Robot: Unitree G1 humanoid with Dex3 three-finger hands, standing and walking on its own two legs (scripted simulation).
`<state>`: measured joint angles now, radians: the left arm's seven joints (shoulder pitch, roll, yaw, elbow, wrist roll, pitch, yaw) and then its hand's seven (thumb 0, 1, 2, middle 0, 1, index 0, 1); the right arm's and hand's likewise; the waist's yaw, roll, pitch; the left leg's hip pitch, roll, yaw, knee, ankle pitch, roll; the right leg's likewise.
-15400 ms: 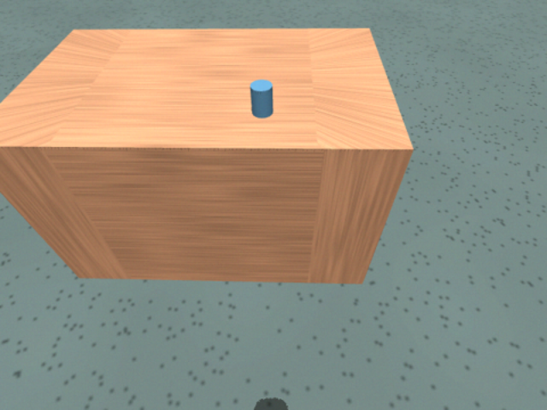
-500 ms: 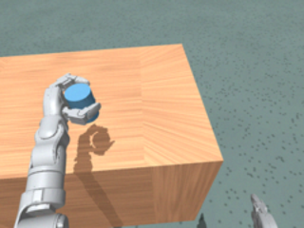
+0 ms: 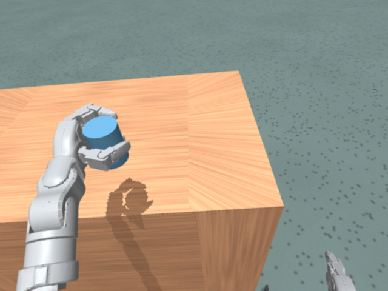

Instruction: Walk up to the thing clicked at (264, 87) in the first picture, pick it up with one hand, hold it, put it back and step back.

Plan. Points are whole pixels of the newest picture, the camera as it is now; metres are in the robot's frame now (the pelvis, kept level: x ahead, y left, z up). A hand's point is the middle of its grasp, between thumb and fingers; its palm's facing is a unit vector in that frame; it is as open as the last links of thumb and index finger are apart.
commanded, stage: lift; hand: left
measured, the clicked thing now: (107, 143) +0.36 +0.17 +0.18
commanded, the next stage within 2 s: hold in 0.14 s
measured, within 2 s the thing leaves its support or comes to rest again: neither
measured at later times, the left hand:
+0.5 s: hand (101, 133) +0.36 +0.17 +0.21, palm faces +0.09 -1.00 -0.03, open 9.0 cm
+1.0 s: hand (94, 126) +0.35 +0.17 +0.23, palm faces +0.08 -1.00 -0.02, open 8.9 cm
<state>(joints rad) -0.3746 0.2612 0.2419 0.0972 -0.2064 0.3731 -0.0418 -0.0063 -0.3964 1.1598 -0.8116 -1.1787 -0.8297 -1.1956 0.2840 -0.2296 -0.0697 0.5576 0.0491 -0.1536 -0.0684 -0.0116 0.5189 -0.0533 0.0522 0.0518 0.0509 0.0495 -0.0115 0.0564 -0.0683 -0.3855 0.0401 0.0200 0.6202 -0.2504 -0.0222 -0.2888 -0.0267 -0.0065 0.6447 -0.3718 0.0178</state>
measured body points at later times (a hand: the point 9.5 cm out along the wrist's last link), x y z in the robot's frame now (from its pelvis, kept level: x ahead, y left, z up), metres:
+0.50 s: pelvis +0.01 +0.00 +0.00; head -0.01 -0.03 +0.45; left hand +0.35 +0.22 +0.22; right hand +0.18 -0.25 -0.07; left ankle +0.05 +0.14 -0.72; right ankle -0.02 -0.13 -0.72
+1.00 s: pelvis +0.01 +0.00 +0.01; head -0.02 -0.03 +0.45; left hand +0.34 +0.23 +0.24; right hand +0.18 -0.26 -0.07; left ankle +0.05 +0.14 -0.72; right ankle -0.02 -0.13 -0.72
